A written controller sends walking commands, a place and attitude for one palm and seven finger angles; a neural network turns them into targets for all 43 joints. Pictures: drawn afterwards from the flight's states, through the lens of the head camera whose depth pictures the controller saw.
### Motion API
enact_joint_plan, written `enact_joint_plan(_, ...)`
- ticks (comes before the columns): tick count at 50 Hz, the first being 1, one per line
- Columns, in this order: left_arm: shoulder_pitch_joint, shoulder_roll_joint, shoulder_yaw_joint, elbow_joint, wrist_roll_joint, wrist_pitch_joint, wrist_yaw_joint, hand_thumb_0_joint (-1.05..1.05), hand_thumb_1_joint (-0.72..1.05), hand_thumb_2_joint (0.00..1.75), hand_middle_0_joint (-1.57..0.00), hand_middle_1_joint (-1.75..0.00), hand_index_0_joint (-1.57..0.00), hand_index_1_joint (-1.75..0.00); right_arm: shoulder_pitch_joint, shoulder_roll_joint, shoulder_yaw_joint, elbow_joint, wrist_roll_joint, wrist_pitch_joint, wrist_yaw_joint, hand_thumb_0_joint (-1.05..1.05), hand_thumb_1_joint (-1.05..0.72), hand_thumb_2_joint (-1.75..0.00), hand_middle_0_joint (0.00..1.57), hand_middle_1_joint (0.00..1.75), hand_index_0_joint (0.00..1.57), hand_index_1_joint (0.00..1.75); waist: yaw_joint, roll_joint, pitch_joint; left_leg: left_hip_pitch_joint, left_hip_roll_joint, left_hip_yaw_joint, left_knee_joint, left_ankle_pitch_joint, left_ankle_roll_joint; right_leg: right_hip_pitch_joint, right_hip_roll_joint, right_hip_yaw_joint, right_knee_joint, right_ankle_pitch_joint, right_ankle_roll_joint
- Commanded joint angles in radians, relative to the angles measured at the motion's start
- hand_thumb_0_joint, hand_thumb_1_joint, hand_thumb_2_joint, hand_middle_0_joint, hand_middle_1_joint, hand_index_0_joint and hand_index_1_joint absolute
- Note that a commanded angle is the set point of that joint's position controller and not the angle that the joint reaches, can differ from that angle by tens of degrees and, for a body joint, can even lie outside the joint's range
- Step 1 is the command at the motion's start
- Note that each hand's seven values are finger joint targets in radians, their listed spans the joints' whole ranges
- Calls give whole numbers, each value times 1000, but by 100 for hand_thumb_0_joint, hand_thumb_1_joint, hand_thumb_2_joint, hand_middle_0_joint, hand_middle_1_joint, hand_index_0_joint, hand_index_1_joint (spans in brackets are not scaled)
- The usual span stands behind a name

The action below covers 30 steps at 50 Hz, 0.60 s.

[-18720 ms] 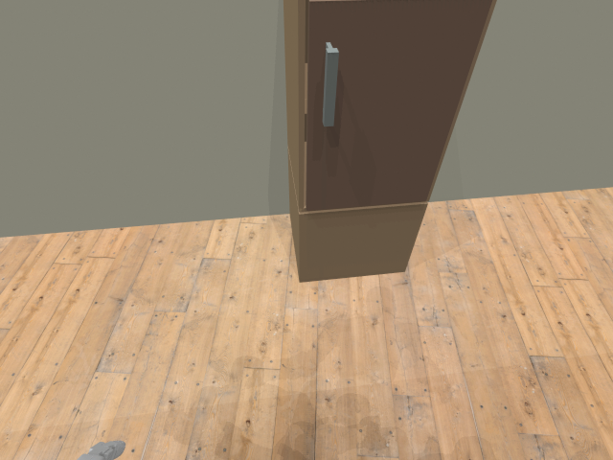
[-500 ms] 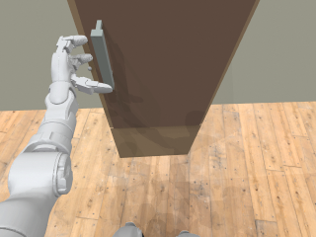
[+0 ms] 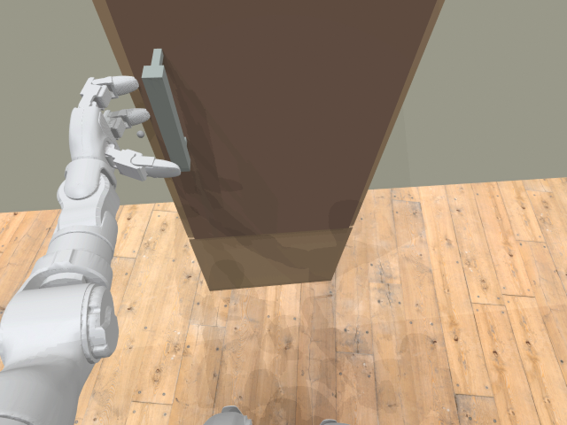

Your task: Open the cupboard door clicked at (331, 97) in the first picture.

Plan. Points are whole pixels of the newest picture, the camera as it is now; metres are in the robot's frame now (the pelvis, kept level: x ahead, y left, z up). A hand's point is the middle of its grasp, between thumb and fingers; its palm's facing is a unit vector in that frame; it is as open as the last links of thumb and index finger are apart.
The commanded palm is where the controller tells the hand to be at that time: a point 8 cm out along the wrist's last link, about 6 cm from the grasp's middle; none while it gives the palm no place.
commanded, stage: move the hooked fingers beside the handle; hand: left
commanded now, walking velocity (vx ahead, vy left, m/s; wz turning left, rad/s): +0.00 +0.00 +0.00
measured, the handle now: (171, 115) +0.53 +0.16 +0.11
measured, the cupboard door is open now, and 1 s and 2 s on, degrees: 0 0 0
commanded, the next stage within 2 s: slide the fingers in behind the handle in 1.32 s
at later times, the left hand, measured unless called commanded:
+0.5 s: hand (132, 135) +0.48 +0.20 +0.12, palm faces +0.10 -0.99 -0.01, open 14.1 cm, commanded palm +0.46 +0.25 +0.12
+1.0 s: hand (126, 131) +0.49 +0.21 +0.12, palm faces +0.11 -0.99 -0.01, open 14.0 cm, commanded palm +0.46 +0.26 +0.12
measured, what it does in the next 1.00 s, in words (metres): stands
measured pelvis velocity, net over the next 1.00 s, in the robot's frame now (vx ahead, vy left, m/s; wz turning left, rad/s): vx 0.00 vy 0.00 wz -0.04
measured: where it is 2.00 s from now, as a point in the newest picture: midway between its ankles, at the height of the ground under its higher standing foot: outside the picture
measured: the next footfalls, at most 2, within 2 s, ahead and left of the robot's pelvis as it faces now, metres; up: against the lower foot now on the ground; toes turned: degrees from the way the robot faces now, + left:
none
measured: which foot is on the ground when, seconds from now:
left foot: down 0.00-1.00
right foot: down 0.00-1.00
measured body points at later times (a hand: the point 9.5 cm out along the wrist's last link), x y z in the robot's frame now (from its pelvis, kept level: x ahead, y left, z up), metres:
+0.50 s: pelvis +0.00 -0.01 +0.00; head +0.08 +0.00 +0.45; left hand +0.47 +0.25 +0.12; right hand +0.02 -0.28 -0.11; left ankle +0.02 +0.08 -0.70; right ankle -0.03 -0.09 -0.70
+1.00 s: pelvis +0.00 +0.00 +0.00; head +0.08 +0.01 +0.44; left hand +0.48 +0.27 +0.12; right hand +0.01 -0.27 -0.11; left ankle +0.02 +0.08 -0.70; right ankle -0.03 -0.09 -0.70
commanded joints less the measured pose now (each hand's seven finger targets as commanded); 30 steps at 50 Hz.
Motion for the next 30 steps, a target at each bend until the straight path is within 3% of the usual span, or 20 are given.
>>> enact_joint_plan(1, -501, 162, -2, -208, 14, -54, -55, 0, -50, 30, -30, -120, -30, -120, 122, -172, -50, -66, 8, -18, -14, 0, -90, -90, 20, 30, 20, 30, -64, 55, -362, 434, 8, -112, -69, 322, -14, -43, 21, 79, -100, 321, 24)
enact_joint_plan(2, -482, 193, 21, -199, 16, -50, -57, 0, -50, 30, -30, -120, -30, -120, 126, -174, -49, -70, 7, -14, -17, 0, -90, -90, 20, 30, 20, 30, -56, 46, -372, 421, 7, -111, -69, 323, -13, -25, 20, 82, -98, 328, 23)
enact_joint_plan(3, -490, 179, 4, -215, 14, -50, -62, 0, -50, 30, -30, -120, -30, -120, 121, -171, -48, -78, 9, -13, -18, 0, -90, -90, 20, 30, 20, 30, -63, 53, -376, 426, 6, -108, -71, 330, -11, -21, 20, 85, -100, 339, 25)
enact_joint_plan(5, -464, 190, 21, -222, 8, -50, -74, 0, -50, 30, -30, -120, -30, -120, 120, -168, -47, -84, 9, -11, -19, 0, -90, -90, 20, 30, 20, 30, -52, 53, -402, 434, 4, -100, -65, 358, -9, 4, 20, 86, -97, 372, 27)
enact_joint_plan(6, -448, 222, 45, -215, 8, -50, -79, 0, -50, 30, -30, -120, -30, -120, 122, -173, -47, -85, 11, -6, -22, 0, -90, -90, 20, 30, 20, 30, -44, 47, -398, 427, 6, -100, -64, 365, -10, 11, 20, 87, -96, 378, 25)
enact_joint_plan(10, -432, 218, 44, -252, -2, -53, -91, 0, -50, 30, -30, -120, -30, -120, 115, -168, -47, -96, 12, -1, -23, 0, -90, -90, 20, 30, 20, 30, -39, 79, -420, 452, 6, -95, -60, 398, -10, 18, 21, 88, -95, 404, 26)
enact_joint_plan(11, -418, 253, 70, -249, -1, -51, -92, 0, -50, 30, -30, -120, -30, -120, 116, -171, -47, -96, 12, 3, -25, 0, -90, -90, 20, 30, 20, 30, -34, 74, -414, 443, 8, -93, -62, 398, -10, 27, 21, 89, -96, 407, 26)
enact_joint_plan(12, -413, 236, 56, -258, -5, -49, -96, 0, -50, 30, -30, -120, -30, -120, 112, -169, -46, -103, 14, 5, -24, 0, -90, -90, 20, 30, 20, 30, -37, 64, -404, 433, 6, -88, -66, 389, -8, 36, 21, 91, -100, 411, 28)
enact_joint_plan(15, -392, 255, 75, -237, -11, -41, -99, 0, -50, 30, -30, -120, -30, -120, 104, -170, -43, -107, 17, 8, -29, 0, -90, -90, 20, 30, 20, 30, -38, 44, -369, 399, 3, -79, -73, 352, -3, 48, 19, 95, -109, 403, 31)
enact_joint_plan(16, -391, 318, 123, -229, -9, -38, -97, 0, -50, 30, -30, -120, -30, -120, 110, -177, -44, -105, 17, 12, -34, 0, -90, -90, 20, 30, 20, 30, -31, 10, -361, 371, 4, -76, -75, 340, 0, 68, 17, 100, -110, 408, 33)
enact_joint_plan(17, -404, 299, 97, -247, -8, -36, -102, 0, -50, 30, -30, -120, -30, -120, 104, -173, -42, -112, 18, 13, -35, 0, -90, -90, 20, 30, 20, 30, -38, 31, -365, 367, 0, -70, -80, 334, 1, 80, 14, 107, -113, 416, 36)
enact_joint_plan(18, -382, 334, 131, -249, -6, -37, -101, 0, -50, 30, -30, -120, -30, -120, 106, -175, -43, -115, 19, 15, -36, 0, -90, -90, 20, 30, 20, 30, -20, 38, -374, 366, 1, -71, -82, 334, -1, 89, 13, 103, -111, 412, 32)
enact_joint_plan(20, -405, 324, 115, -271, -3, -45, -104, 0, -50, 30, -30, -120, -30, -120, 103, -171, -41, -116, 19, 16, -38, 0, -90, -90, 20, 30, 20, 30, -28, 70, -395, 393, 0, -73, -77, 362, -1, 85, 13, 105, -105, 428, 32)
enact_joint_plan(24, -377, 374, 157, -244, -9, -42, -113, 0, -50, 30, -30, -120, -30, -120, 108, -176, -40, -119, 18, 21, -44, 0, -90, -90, 20, 30, 20, 30, -27, 31, -374, 360, 1, -66, -78, 344, 3, 107, 12, 111, -110, 431, 35)
enact_joint_plan(27, -388, 325, 111, -247, -8, -36, -128, 0, -50, 30, -30, -120, -30, -120, 97, -172, -38, -125, 21, 19, -45, 0, -90, -90, 20, 30, 20, 30, -36, 72, -367, 385, 3, -66, -82, 340, 0, 73, 12, 107, -115, 413, 35)
enact_joint_plan(30, -394, 339, 120, -228, -15, -34, -135, 0, -50, 30, -30, -120, -30, -120, 108, -178, -42, -116, 21, 21, -48, 0, -90, -90, 20, 30, 20, 30, -42, 43, -364, 384, 8, -75, -82, 333, -1, 63, 13, 105, -118, 394, 35)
